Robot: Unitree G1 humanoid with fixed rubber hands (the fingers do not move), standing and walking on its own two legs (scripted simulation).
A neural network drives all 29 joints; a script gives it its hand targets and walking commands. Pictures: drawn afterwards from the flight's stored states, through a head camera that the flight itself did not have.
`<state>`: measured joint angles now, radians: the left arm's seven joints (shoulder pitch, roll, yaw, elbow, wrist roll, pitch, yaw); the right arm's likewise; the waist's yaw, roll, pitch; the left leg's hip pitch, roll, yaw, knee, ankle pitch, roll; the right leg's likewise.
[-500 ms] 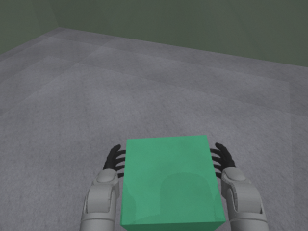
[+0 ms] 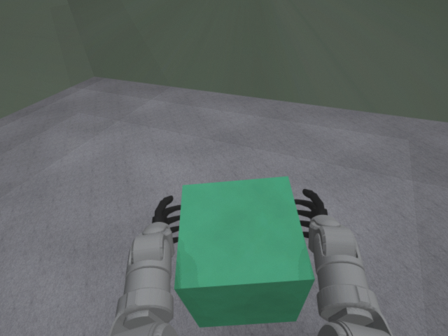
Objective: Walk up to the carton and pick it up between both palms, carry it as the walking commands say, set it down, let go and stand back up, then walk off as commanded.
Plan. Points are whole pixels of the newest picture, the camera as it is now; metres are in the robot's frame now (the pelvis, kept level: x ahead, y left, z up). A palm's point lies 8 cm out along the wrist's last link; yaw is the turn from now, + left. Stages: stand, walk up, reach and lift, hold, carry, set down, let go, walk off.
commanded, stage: set down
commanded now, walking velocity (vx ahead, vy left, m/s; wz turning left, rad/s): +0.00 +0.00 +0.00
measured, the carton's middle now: (241, 255) +0.30 +0.01 -0.02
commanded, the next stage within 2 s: none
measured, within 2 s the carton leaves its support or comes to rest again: neither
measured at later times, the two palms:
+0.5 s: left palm (171, 237) +0.32 +0.16 +0.01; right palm (314, 233) +0.33 -0.14 +0.02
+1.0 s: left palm (189, 250) +0.38 +0.15 -0.12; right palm (305, 248) +0.39 -0.15 -0.13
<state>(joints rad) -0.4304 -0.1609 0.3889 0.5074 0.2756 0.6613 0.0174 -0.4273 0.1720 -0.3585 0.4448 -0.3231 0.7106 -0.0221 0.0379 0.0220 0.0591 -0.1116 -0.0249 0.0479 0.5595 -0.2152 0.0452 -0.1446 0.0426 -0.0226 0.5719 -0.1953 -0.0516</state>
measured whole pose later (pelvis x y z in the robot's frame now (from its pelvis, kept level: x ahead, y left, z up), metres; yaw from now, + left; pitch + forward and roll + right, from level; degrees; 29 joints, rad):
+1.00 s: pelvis +0.02 +0.00 -0.07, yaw +3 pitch +22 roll +1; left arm -0.54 -0.20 0.43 0.51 0.25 0.26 0.05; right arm -0.56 0.13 -0.43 0.52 -0.26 0.27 0.02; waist -0.03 0.01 -0.01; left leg -1.03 -0.09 0.00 1.02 -0.36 0.04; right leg -1.06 0.07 0.01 1.04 -0.35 -0.06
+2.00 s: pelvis -0.03 +0.02 -0.22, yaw +1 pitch +35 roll +1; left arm -0.77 -0.06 0.34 0.73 0.05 0.15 0.17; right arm -0.82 -0.07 -0.26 0.80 -0.05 0.13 -0.08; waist 0.00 0.00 -0.12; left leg -1.75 -0.15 -0.02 1.61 -0.47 0.00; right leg -1.78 0.11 0.02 1.60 -0.44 -0.02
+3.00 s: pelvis -0.05 +0.00 -0.36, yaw +2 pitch +26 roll +4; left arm -1.14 0.14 0.26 0.61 -0.13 0.23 0.21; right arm -1.24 -0.27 -0.04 0.74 0.13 0.19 -0.18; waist 0.02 0.01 0.53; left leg -2.00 -0.14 0.05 2.08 -0.55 -0.04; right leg -2.06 0.13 -0.01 2.09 -0.48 -0.05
